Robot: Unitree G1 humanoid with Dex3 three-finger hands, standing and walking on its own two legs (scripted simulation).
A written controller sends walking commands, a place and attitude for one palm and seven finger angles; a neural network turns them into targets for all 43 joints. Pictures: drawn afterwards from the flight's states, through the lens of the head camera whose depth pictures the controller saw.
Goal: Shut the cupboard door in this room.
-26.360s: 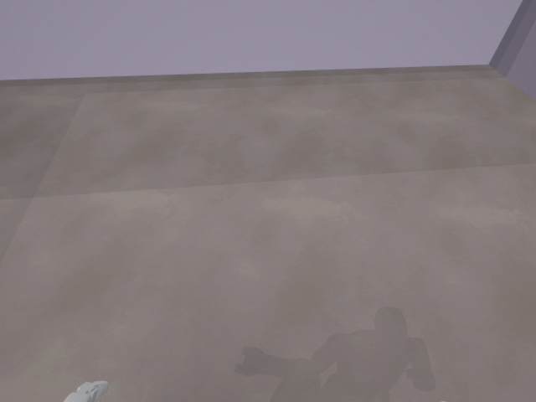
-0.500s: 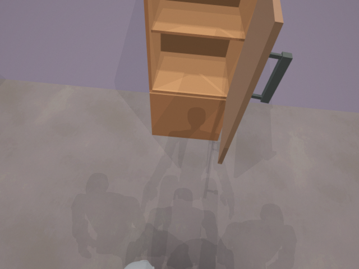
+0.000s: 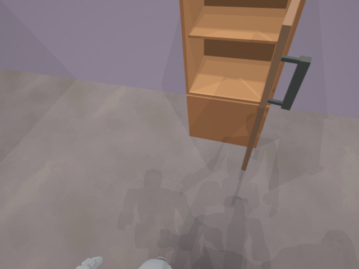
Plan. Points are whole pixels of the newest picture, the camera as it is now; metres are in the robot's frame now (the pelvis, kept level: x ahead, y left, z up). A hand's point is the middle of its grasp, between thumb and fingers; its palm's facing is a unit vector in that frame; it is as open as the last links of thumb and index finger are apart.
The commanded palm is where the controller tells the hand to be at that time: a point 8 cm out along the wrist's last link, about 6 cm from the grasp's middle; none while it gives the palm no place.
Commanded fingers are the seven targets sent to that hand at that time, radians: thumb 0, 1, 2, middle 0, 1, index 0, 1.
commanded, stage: turn or walk to find it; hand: left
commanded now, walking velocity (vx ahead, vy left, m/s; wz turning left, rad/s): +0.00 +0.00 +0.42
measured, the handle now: (286, 83) +0.55 -0.27 +0.08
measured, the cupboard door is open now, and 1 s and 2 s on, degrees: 81 81 81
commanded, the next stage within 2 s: stand and wait in 0.06 s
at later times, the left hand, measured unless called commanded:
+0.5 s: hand out of the picture -0.07 +0.15 -0.17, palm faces +0.16 -0.97 -0.17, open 7.3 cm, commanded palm none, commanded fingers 0.00 0.90 0.90 -0.20 -0.30 -0.20 -0.30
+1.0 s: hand out of the picture +0.08 +0.18 -0.15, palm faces -0.15 -0.94 -0.30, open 7.3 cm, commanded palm none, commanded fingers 0.00 0.90 0.90 -0.20 -0.30 -0.20 -0.30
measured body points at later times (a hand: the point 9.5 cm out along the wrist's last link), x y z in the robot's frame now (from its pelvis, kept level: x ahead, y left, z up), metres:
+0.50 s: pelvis +0.00 -0.01 +0.01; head +0.04 +0.00 +0.45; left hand -0.08 +0.20 -0.15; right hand +0.13 -0.23 -0.14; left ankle -0.07 +0.12 -0.73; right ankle -0.02 -0.10 -0.73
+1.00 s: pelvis -0.01 -0.03 +0.01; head +0.05 -0.05 +0.45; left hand +0.09 +0.23 -0.13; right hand +0.02 -0.31 -0.14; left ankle -0.01 +0.13 -0.66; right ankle -0.01 -0.12 -0.73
